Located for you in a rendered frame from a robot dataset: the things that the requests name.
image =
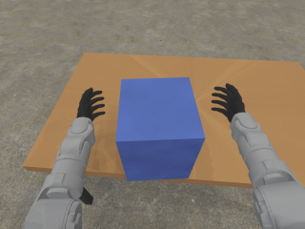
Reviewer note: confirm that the left robot upper arm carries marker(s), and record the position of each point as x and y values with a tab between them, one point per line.
55	213

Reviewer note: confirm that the robot right forearm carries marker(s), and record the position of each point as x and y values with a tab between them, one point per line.
264	165

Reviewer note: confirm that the right robot hand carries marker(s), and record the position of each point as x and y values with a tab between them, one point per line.
233	104

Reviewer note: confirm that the right robot upper arm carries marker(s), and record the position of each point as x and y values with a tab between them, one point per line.
280	205

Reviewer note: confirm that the table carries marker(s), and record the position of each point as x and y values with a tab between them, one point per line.
273	92

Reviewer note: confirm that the left robot hand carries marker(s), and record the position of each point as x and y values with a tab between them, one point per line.
86	108

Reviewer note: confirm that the carton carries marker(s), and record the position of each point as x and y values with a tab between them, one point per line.
159	133

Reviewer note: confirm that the robot left forearm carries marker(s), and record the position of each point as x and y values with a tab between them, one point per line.
69	167

